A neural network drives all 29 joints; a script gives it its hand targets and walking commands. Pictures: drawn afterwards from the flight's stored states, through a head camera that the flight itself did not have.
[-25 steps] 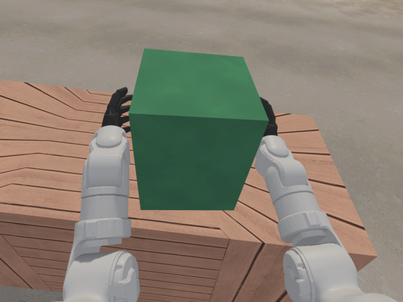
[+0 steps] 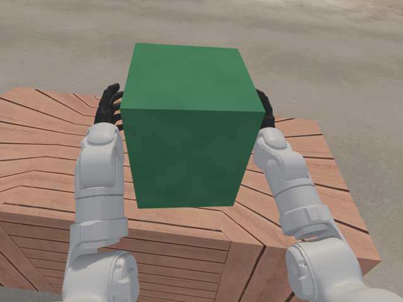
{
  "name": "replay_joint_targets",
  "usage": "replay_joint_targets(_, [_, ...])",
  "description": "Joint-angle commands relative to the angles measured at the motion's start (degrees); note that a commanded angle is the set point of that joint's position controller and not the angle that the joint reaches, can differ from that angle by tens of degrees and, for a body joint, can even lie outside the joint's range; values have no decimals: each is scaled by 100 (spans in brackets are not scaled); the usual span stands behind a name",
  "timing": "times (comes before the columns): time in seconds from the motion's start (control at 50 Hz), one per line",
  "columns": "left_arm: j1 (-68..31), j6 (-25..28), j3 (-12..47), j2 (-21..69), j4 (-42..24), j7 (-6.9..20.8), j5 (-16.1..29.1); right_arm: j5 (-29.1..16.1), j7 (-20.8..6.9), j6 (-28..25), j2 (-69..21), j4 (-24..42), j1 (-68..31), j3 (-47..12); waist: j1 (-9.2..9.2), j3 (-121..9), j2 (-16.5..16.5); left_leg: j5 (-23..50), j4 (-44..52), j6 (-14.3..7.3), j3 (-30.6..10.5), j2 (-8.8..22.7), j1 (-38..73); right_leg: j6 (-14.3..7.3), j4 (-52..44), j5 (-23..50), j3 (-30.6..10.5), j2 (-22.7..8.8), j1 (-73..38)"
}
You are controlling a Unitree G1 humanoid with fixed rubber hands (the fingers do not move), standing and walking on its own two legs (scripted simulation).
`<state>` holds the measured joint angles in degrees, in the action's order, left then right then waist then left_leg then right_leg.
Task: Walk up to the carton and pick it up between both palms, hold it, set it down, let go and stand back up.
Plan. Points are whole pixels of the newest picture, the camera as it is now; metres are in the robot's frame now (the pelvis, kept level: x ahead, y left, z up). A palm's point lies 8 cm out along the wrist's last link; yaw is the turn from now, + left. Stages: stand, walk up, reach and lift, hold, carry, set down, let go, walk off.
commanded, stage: hold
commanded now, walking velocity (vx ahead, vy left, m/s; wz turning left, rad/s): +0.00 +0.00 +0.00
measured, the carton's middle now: (187, 129) +0.40 +0.00 +0.19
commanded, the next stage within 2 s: set down in 1.24 s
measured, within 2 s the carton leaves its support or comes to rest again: neither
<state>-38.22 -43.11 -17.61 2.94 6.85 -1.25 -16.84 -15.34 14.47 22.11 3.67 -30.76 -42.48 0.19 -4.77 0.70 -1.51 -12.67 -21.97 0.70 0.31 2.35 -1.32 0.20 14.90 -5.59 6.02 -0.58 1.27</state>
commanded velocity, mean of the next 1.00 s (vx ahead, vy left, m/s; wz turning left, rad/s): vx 0.00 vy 0.00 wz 0.00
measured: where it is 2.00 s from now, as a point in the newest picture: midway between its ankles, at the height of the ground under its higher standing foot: outside the picture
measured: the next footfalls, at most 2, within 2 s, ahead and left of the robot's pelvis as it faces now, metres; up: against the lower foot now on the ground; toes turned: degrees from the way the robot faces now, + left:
none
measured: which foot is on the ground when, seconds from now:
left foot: down 0.00-1.00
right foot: down 0.00-1.00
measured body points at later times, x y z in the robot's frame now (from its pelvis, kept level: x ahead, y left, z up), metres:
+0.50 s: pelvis -0.01 -0.01 +0.00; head -0.06 +0.02 +0.44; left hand +0.37 +0.15 +0.22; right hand +0.37 -0.14 +0.22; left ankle +0.00 +0.12 -0.75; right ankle +0.04 -0.12 -0.75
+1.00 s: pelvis +0.00 -0.01 +0.00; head -0.06 +0.02 +0.44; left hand +0.37 +0.16 +0.22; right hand +0.38 -0.13 +0.22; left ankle +0.00 +0.12 -0.75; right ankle +0.04 -0.12 -0.75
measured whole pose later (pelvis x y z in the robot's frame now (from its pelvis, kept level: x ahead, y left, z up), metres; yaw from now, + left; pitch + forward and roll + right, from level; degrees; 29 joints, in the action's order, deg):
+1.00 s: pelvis +0.00 -0.01 +0.00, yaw +2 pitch -10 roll -2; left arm -38.3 -46.2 -20.0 2.4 4.5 3.1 -19.6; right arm -14.4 16.1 25.1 1.1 -28.8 -43.1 1.2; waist -6.0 1.4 -3.1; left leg -12.4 -21.6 1.5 -2.1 2.3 0.4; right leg -0.3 14.8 -6.5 8.3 -0.5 -1.3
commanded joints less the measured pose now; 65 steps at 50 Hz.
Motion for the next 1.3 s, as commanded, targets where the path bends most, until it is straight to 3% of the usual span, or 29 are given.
replay_joint_targets(0.0, [-4173, 181, 2827, 3157, -332, 881, 856, -312, -530, -324, -3599, 1951, -5058, -2008, -97, -2109, 118, 1412, 355, 121, 45, -475, -195, 162, 45, 530, -101, 479, -1300])
replay_joint_targets(0.06, [-4511, 237, 2820, 3178, -179, 945, 829, -151, -640, -353, -3589, 1578, -5136, -1700, -159, -2023, 335, 832, 529, 122, 43, -458, -433, 117, 78, 108, -94, 428, -1289])
replay_joint_targets(0.18, [-4550, 211, 2686, 3185, 198, 1057, 757, -9, -656, -361, -3557, 1302, -5199, -1384, -341, -2129, 506, 864, 483, 171, 52, -489, -394, 107, 95, 164, -105, 384, -1386])
replay_joint_targets(0.36, [-4247, 191, 2865, 3159, -469, 1026, 776, -377, -544, -366, -3610, 2036, -5114, -1924, -257, -2653, 592, 2118, 164, 268, 15, -551, -5, 170, 228, 1181, -53, 443, -1748])
replay_joint_targets(0.44, [-4139, 112, 2622, 3004, -517, 1071, 591, -359, -535, -282, -3678, 1955, -4967, -1998, -82, -2266, 387, 1574, 369, 142, 76, -580, -251, 245, 154, 762, -68, 392, -1771])
replay_joint_targets(0.5, [-4338, 108, 2613, 3010, -381, 1066, 590, -319, -593, -310, -3779, 1972, -5210, -1948, 24, -2207, 422, 1205, 493, 61, 118, -554, -436, 213, 142, 366, -74, 383, -1680])
replay_joint_targets(0.66, [-4632, 182, 2592, 3115, 22, 1025, 746, -87, -654, -354, -3855, 1771, -5441, -1755, 44, -2344, 250, 681, 597, -39, 125, -490, -550, 172, 119, -85, -95, 384, -1436])
replay_joint_targets(0.74, [-4400, 133, 2545, 3032, 38, 1085, 724, -164, -565, -287, -3776, 1700, -5244, -1795, -66, -2442, 196, 1117, 442, 26, 156, -538, -354, 220, 151, 464, -103, 394, -1642])
replay_joint_targets(0.8, [-4228, 64, 2538, 3055, -62, 1170, 674, -237, -503, -237, -3696, 1785, -5102, -1786, -149, -2299, 397, 1375, 383, 94, 147, -549, -366, 214, 137, 622, -104, 393, -1736])
replay_joint_targets(0.92, [-3976, 16, 2747, 2979, -700, 1223, 688, -501, -389, -143, -3675, 2217, -4759, -2118, -247, -2513, 430, 2213, 166, 254, 79, -610, -1, 260, 255, 1496, -63, 431, -1968])
replay_joint_targets(1.08, [-4115, 34, 3147, 3179, -1147, 1087, 792, -536, -489, -168, -3591, 2565, -4716, -2181, -202, -2384, 737, 2314, 174, 355, 27, -518, 95, 123, 206, 985, 47, 497, -1598])
replay_joint_targets(1.16, [-4097, 11, 2916, 3074, -739, 1064, 691, -322, -615, -162, -3527, 2195, -4764, -1977, -83, -2033, 544, 1539, 445, 230, 52, -448, -213, 91, 112, 268, 37, 480, -1453])
replay_joint_targets(1.22, [-4176, 35, 2919, 3144, -696, 1063, 715, -286, -647, -256, -3636, 2291, -4954, -1995, -37, -2282, 474, 1508, 447, 164, 97, -470, -228, 138, 166, 414, 13, 452, -1583])
replay_joint_targets(1.24, [-4258, -76, 2916, 3277, -427, 1107, 807, -210, -635, -219, -3783, 2242, -5287, -1935, -113, -2253, 285, 1277, 414, 87, 110, -498, -135, 218, 86, 392, 32, 478, -1440])
replay_joint_targets(1.28, [-4336, -60, 2786, 3228, -349, 1150, 809, -163, -623, -278, -3834, 2248, -5426, -1855, -59, -2249, 194, 1103, 441, 17, 123, -514, -178, 262, 103, 395, 29, 470, -1451])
